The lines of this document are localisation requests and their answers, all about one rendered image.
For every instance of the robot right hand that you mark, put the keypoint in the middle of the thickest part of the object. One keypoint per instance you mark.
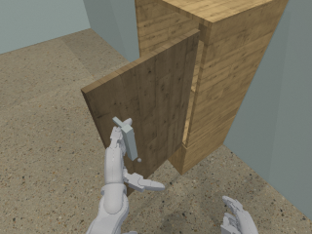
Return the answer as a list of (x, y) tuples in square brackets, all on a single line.
[(241, 223)]

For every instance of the handle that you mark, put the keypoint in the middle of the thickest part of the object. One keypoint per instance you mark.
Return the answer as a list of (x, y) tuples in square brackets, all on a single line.
[(128, 137)]

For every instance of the left robot forearm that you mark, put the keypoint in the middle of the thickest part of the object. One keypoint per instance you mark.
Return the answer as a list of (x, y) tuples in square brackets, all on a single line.
[(113, 209)]

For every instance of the cupboard door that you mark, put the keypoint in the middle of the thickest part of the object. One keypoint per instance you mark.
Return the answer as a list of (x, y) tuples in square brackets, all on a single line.
[(153, 91)]

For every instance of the robot left hand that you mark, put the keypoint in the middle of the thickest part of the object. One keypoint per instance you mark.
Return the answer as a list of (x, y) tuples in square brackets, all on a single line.
[(114, 165)]

